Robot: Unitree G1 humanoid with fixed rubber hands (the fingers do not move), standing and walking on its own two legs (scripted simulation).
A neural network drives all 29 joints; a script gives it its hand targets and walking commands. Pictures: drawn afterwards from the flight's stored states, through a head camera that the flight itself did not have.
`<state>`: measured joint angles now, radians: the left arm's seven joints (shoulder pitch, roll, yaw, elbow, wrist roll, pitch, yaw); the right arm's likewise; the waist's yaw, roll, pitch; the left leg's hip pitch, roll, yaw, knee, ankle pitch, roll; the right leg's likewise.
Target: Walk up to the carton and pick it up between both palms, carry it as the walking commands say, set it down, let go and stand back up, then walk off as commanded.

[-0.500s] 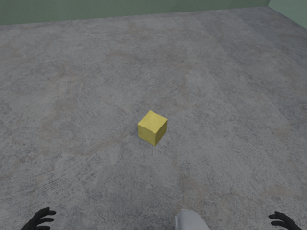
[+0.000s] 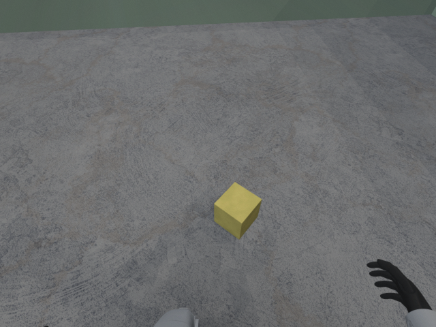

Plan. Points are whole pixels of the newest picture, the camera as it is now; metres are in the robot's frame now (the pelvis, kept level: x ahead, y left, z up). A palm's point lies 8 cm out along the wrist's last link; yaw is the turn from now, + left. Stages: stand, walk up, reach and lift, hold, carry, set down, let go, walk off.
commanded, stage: walk up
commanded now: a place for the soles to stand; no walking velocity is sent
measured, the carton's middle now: (237, 210) +0.71 -0.05 -0.66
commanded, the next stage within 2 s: none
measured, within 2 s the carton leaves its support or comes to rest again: neither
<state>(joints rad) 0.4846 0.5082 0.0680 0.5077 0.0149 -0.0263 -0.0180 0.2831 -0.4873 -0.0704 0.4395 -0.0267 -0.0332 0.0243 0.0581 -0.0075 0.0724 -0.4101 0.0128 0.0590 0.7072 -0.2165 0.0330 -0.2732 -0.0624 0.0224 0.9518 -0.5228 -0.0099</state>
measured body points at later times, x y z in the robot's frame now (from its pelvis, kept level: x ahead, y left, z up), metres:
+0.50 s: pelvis +0.15 -0.03 +0.00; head +0.17 -0.04 +0.45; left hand +0.32 +0.29 -0.03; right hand +0.26 -0.35 -0.07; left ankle +0.18 +0.11 -0.71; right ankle +0.20 -0.16 -0.71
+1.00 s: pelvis +0.19 -0.02 +0.03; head +0.20 -0.02 +0.48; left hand +0.34 +0.31 -0.06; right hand +0.34 -0.34 -0.05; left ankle +0.18 +0.11 -0.71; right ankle +0.20 -0.16 -0.71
